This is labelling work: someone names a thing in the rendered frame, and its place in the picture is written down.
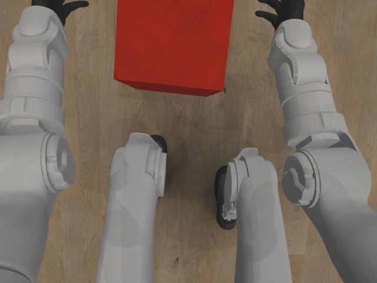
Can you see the robot right upper arm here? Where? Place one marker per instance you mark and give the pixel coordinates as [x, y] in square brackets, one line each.
[332, 186]

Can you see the robot right forearm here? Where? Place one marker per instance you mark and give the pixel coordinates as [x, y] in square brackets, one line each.
[311, 119]

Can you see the robot left shin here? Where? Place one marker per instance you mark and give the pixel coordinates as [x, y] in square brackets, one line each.
[118, 157]

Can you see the robot right hand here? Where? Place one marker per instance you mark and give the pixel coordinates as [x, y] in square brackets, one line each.
[285, 9]

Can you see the robot left hand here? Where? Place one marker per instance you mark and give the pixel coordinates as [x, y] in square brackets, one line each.
[61, 10]

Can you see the robot left forearm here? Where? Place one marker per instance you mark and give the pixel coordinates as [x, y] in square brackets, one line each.
[34, 80]

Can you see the carton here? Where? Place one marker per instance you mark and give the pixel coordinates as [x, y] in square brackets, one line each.
[173, 46]

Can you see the robot left upper arm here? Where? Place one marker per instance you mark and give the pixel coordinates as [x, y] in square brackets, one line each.
[34, 168]

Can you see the robot left foot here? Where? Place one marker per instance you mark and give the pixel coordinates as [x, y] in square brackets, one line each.
[161, 142]

